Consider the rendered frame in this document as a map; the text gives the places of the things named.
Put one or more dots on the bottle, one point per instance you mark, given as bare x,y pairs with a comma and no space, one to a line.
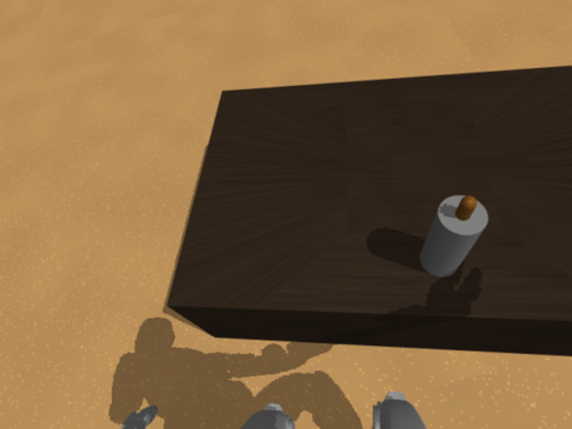
457,225

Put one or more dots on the left robot hand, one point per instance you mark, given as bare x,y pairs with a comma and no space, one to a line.
140,420

